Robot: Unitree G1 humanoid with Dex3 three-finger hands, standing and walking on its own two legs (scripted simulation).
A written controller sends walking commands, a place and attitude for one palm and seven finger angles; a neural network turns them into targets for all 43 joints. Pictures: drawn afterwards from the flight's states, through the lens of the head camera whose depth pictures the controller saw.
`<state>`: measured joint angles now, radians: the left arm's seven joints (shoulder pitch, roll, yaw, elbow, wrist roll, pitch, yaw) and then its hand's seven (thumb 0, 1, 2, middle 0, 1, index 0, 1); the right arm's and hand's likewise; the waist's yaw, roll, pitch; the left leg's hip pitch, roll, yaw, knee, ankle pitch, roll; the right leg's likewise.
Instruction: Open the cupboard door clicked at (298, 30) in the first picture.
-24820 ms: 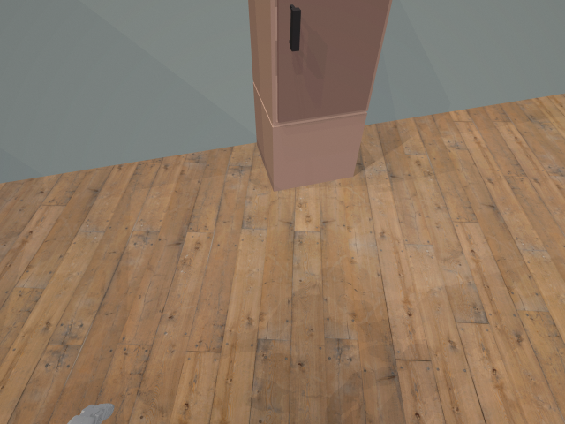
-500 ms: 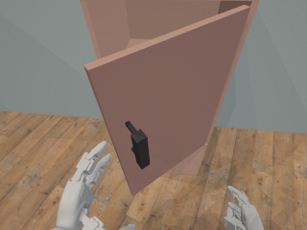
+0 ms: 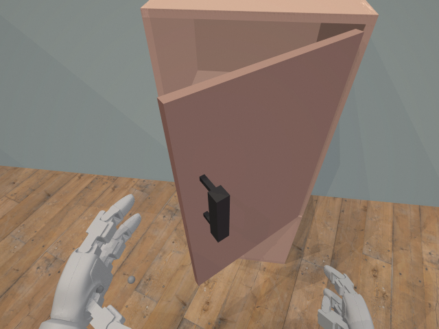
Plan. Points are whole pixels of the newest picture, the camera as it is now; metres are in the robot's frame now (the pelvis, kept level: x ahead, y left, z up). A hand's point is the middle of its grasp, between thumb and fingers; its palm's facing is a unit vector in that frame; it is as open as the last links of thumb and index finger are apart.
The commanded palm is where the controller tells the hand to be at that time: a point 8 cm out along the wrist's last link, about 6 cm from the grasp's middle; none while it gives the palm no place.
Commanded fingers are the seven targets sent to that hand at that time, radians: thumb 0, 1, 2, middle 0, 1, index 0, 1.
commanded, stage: draw the hand back to the body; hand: left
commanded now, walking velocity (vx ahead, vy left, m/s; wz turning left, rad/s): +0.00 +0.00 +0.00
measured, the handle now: (212, 207) +0.31 +0.03 +0.09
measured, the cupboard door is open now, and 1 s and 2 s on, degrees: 42 42 42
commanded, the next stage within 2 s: step back with the hand held close in 1.26 s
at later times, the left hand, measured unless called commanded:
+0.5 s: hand (61, 246) +0.20 +0.22 +0.16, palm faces +0.25 -0.91 -0.33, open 13.7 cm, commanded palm +0.15 +0.27 +0.19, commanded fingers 0.00 0.27 0.63 -0.18 -0.30 -0.18 -0.30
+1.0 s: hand (11, 195) +0.23 +0.27 +0.22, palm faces +0.46 -0.80 -0.39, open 8.0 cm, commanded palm +0.18 +0.31 +0.23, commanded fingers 0.00 0.90 0.90 -0.20 -0.30 -0.20 -0.30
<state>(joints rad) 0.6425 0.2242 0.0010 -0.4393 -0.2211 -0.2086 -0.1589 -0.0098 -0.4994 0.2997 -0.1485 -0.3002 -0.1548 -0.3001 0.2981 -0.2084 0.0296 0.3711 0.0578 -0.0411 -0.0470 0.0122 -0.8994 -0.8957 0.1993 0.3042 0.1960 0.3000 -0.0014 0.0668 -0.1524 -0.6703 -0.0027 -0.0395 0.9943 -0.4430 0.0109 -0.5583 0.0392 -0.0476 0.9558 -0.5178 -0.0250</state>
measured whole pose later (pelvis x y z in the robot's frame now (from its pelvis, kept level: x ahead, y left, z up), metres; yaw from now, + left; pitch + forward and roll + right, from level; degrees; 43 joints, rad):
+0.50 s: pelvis +0.02 +0.02 +0.04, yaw +0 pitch +1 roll -2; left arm 0.61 0.31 0.12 -0.53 -0.06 -0.02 0.12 0.00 -0.06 0.49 -0.17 -0.30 -0.17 -0.30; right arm 0.27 -0.21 0.07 0.49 0.03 -0.08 -0.11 0.01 -0.90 -0.90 0.20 0.30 0.20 0.30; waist 0.04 0.06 -0.08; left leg -0.39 -0.03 -0.01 0.71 -0.34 0.04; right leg -0.28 0.01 -0.02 0.65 -0.39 0.01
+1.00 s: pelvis +0.03 +0.01 +0.06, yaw -1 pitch -2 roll +0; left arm 0.47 0.35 0.35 -0.44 -0.08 -0.05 0.12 0.01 0.77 0.85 -0.20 -0.30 -0.21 -0.30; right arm 0.20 -0.23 0.02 0.59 0.02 -0.08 -0.08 0.01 -0.90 -0.90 0.20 0.30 0.20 0.30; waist 0.06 0.05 -0.03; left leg -0.20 -0.02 0.00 0.49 -0.26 0.03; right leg -0.10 0.01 0.00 0.44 -0.32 -0.01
